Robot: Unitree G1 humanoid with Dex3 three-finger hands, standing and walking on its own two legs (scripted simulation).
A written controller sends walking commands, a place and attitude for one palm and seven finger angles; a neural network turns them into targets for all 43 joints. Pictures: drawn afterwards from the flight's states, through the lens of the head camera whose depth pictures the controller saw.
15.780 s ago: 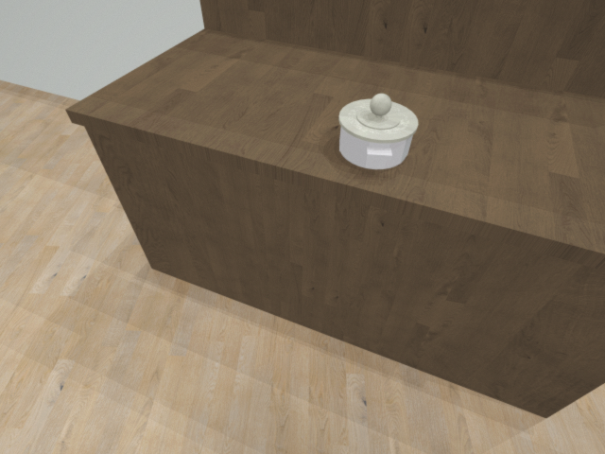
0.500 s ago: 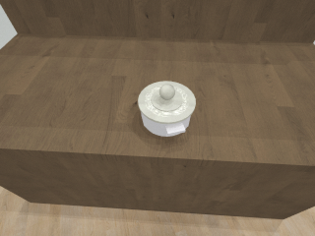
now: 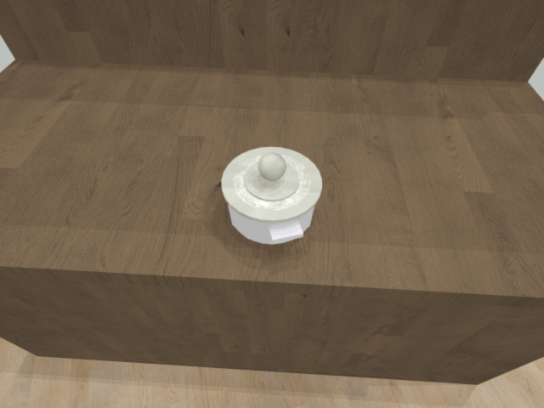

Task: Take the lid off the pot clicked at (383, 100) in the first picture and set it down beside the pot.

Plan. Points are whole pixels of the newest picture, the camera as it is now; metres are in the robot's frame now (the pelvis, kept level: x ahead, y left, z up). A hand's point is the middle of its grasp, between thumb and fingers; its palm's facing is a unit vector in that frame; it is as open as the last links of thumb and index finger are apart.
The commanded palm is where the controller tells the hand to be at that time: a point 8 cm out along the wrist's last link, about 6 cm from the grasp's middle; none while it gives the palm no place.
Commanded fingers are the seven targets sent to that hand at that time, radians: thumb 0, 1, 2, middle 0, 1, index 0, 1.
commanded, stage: look again from close up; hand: left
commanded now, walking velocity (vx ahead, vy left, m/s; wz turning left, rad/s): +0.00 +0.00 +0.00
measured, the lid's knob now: (272, 166) +0.47 +0.03 +0.09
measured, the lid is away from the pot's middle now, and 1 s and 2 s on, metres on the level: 0.00 0.00 0.00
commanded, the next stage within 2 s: shuffle to correct the standing spot in 0.28 s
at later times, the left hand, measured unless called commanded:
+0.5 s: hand out of the picture -0.01 +0.17 -0.18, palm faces +0.01 -0.98 -0.18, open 7.3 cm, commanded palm none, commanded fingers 0.00 0.90 0.90 -0.20 -0.30 -0.20 -0.30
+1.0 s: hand out of the picture -0.02 +0.14 -0.19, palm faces +0.05 -0.98 -0.17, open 7.4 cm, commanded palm none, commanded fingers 0.00 0.90 0.90 -0.20 -0.30 -0.20 -0.30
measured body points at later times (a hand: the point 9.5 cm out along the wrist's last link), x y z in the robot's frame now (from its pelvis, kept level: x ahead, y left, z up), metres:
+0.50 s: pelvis -0.01 +0.00 +0.00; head +0.01 +0.01 +0.45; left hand -0.01 +0.22 -0.16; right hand -0.02 -0.21 -0.16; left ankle -0.05 +0.13 -0.74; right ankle -0.02 -0.10 -0.74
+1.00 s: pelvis -0.02 -0.03 -0.01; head +0.01 -0.01 +0.44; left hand -0.02 +0.19 -0.18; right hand -0.01 -0.27 -0.16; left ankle -0.06 +0.08 -0.72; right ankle -0.02 -0.10 -0.74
